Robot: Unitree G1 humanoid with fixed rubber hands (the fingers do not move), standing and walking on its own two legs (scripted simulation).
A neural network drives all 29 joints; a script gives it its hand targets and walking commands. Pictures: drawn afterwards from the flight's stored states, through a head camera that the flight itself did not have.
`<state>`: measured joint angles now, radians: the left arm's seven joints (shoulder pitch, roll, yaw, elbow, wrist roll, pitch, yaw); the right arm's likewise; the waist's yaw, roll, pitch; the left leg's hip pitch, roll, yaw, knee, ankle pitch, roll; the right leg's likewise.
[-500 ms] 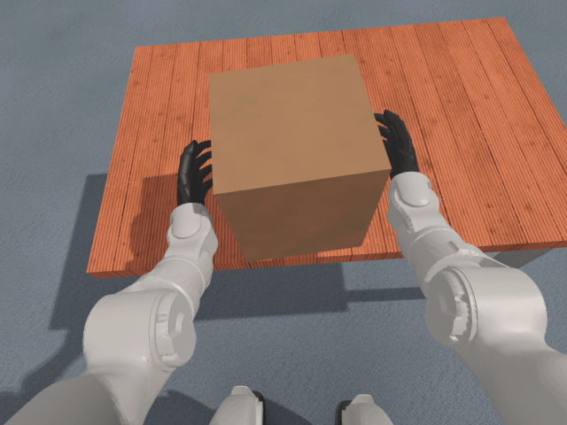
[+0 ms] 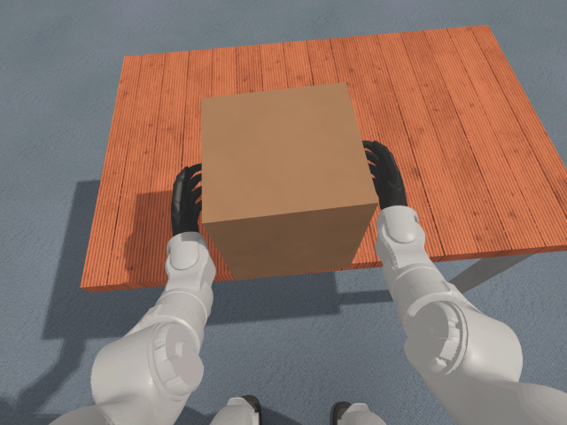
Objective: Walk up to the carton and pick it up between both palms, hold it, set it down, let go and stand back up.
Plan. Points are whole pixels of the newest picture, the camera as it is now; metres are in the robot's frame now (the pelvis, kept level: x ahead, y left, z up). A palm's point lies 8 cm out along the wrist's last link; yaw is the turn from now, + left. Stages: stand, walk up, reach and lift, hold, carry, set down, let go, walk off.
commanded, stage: reach and lift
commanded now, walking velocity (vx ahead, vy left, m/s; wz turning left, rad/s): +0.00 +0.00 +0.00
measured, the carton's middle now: (284, 192) +0.46 +0.04 -0.05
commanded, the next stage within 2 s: none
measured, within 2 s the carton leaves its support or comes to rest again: leaves its support in 1.80 s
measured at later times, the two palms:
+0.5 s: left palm (186, 223) +0.39 +0.18 -0.02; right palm (387, 198) +0.43 -0.12 +0.00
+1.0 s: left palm (186, 224) +0.39 +0.18 -0.02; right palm (388, 198) +0.43 -0.12 +0.00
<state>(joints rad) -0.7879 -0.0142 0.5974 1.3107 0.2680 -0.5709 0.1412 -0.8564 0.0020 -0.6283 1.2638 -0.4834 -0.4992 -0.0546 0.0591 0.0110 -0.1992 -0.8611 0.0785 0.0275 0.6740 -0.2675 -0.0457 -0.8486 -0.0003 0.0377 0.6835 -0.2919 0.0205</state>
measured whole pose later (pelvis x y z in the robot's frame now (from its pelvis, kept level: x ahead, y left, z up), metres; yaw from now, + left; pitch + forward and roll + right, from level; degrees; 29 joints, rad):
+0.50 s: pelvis +0.00 +0.00 +0.00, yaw +0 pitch +27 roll -1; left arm -0.77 -0.03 0.61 1.27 0.30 -0.57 0.14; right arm -0.84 0.02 -0.66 1.27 -0.49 -0.53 -0.08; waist 0.05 0.00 -0.20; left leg -0.85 0.08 0.03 0.64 -0.25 -0.04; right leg -0.82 0.00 0.02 0.63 -0.27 0.02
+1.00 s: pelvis +0.01 +0.00 +0.01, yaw +0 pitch +28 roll -2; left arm -0.76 0.00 0.50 1.35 0.18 -0.64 0.16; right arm -0.86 -0.04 -0.57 1.42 -0.43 -0.64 -0.11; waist 0.06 0.02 -0.23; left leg -0.86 0.10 0.02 0.61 -0.24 -0.05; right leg -0.82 0.01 0.00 0.57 -0.24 0.02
